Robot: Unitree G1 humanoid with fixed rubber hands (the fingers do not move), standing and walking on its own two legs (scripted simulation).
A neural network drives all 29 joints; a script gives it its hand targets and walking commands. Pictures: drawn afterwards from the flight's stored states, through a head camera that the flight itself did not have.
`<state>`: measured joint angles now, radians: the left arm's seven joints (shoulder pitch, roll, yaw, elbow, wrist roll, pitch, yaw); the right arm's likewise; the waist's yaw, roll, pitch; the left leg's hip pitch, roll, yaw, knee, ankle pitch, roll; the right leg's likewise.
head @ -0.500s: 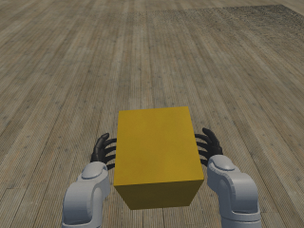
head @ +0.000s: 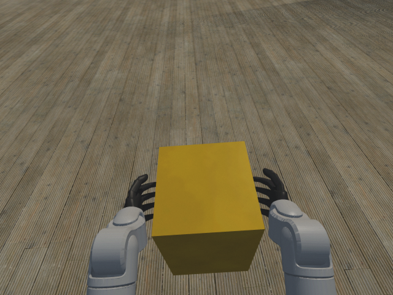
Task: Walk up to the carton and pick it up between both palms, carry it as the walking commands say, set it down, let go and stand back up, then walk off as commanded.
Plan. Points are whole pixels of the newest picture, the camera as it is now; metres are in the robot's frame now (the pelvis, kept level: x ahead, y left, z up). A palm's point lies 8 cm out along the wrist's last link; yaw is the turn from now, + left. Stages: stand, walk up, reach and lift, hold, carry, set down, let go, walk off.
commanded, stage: carry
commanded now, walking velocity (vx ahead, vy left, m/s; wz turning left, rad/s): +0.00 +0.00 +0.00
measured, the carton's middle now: (206, 212) +0.30 -0.01 +0.01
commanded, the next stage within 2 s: none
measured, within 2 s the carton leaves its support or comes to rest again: neither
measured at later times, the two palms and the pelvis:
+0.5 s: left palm (135, 205) +0.29 +0.13 +0.07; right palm (268, 195) +0.30 -0.13 +0.07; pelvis +0.02 +0.00 +0.00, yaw +1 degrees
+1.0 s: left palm (129, 209) +0.29 +0.15 +0.06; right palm (261, 197) +0.30 -0.12 +0.07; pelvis +0.01 +0.01 +0.00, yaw +0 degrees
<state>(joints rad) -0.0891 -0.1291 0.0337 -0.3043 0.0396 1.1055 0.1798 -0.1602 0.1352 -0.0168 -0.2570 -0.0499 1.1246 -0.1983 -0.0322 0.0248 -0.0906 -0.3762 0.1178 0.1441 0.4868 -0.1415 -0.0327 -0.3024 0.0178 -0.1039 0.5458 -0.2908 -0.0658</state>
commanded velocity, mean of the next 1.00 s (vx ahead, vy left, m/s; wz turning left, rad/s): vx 0.00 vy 0.00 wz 0.00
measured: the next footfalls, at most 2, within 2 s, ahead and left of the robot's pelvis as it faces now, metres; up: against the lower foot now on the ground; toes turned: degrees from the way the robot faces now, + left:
none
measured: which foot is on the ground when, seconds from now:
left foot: down 0.00-1.00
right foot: down 0.00-1.00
